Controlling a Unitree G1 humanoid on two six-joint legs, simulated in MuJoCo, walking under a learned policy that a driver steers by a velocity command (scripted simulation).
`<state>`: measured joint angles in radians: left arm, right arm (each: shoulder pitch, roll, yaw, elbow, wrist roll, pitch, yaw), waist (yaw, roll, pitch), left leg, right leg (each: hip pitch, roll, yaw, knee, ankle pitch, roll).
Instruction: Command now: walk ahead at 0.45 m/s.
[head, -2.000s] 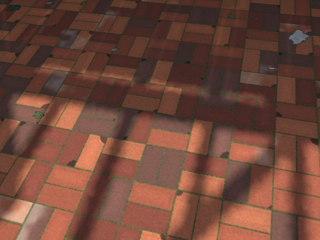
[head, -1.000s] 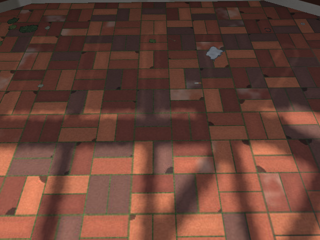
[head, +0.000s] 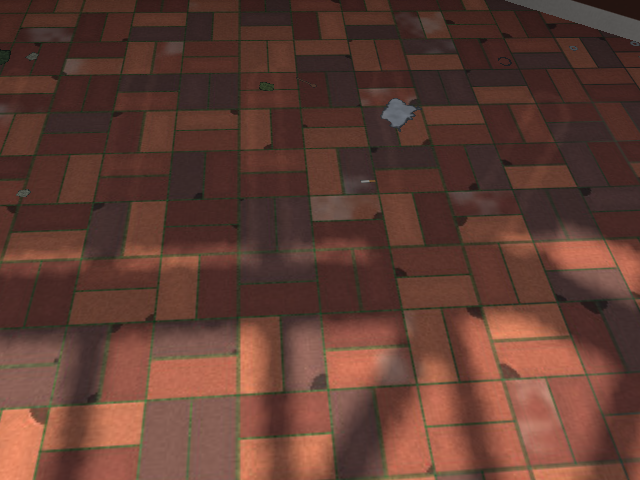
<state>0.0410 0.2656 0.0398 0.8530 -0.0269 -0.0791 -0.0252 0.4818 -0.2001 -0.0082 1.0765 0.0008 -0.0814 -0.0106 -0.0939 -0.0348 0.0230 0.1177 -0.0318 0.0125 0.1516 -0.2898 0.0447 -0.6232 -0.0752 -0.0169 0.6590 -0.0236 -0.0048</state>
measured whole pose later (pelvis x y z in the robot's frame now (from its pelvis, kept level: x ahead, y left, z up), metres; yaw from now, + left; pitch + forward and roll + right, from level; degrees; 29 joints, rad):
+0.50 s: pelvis +0.24 -0.04 +0.00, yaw +0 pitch +0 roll -3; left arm 0.22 0.24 0.03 1.01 0.01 -0.07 -0.01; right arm 0.13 -0.25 -0.04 0.91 0.00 -0.04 -0.03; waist 0.04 0.05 0.03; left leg -0.51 0.08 -0.05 0.65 -0.12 -0.03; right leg -0.15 0.08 -0.07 0.31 -0.17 -0.06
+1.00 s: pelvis +0.31 -0.01 -0.01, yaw +0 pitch +0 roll +0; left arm 0.22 0.24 0.02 1.09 0.00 0.01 0.04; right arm 0.11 -0.22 -0.05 1.01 0.00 -0.01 -0.02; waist 0.01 0.00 0.04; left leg -0.31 -0.02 0.02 0.53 -0.21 0.03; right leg -0.10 -0.02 -0.03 0.48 -0.37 0.01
